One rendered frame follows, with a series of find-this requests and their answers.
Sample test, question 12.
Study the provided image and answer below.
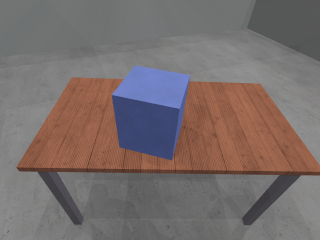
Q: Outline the table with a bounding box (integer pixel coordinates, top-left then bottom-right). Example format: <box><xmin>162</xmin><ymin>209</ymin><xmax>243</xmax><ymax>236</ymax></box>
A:
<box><xmin>16</xmin><ymin>77</ymin><xmax>320</xmax><ymax>225</ymax></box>

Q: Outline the carton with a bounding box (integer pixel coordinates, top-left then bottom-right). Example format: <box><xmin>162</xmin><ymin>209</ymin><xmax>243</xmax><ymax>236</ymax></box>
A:
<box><xmin>112</xmin><ymin>65</ymin><xmax>190</xmax><ymax>161</ymax></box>

